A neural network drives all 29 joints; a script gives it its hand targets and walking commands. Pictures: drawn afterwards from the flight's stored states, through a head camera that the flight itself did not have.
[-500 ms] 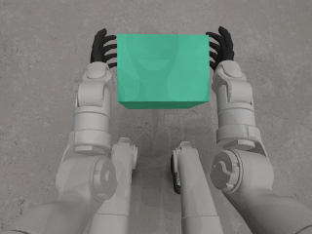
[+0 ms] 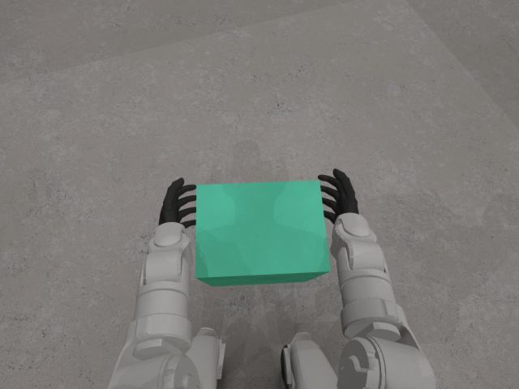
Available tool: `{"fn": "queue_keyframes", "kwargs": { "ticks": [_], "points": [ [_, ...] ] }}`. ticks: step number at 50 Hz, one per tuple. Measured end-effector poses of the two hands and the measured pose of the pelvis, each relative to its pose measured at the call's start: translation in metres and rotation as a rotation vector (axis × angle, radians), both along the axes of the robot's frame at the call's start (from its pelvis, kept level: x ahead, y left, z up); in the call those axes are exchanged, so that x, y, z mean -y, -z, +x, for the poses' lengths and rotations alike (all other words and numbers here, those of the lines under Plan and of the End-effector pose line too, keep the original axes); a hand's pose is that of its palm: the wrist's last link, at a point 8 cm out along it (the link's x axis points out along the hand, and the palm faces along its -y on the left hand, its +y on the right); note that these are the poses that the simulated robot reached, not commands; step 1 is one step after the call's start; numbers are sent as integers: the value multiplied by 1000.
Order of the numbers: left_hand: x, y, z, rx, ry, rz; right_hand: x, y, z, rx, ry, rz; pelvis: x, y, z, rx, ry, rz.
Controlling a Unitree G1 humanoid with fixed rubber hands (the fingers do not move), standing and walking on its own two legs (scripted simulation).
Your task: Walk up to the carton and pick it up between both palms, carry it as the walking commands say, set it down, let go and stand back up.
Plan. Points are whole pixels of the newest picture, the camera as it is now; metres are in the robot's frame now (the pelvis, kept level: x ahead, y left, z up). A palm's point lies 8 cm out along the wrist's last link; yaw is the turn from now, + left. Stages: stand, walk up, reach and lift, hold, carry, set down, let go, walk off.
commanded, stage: reach and lift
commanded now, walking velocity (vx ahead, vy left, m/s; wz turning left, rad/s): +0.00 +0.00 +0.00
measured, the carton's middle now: (258, 240) +0.36 +0.01 -0.12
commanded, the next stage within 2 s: none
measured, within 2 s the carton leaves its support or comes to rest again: neither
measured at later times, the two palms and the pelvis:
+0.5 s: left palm (161, 218) +0.34 +0.15 +0.03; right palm (364, 212) +0.35 -0.13 +0.04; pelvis +0.01 +0.00 +0.04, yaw +0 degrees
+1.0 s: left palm (145, 209) +0.32 +0.15 +0.10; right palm (385, 202) +0.34 -0.13 +0.11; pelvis +0.02 +0.00 +0.07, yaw +1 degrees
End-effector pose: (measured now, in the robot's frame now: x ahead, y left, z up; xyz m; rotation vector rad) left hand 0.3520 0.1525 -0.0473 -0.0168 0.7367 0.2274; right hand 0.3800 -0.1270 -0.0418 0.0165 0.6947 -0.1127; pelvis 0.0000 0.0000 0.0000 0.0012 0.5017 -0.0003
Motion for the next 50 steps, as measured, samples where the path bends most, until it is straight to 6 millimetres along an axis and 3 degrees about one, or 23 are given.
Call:
{"fn": "queue_keyframes", "kwargs": {
  "ticks": [17, 50],
  "points": [
    [4, -60, -9, 29, 22, -14, 4, -65, -18, 36, 33, -13, -1, -32, 7, 177, 5, 2],
    [3, -146, -30, 38, 41, 29, 2, -148, -39, 42, 3, -58, 4, -73, 21, 493, -8, 7]
  ]
}}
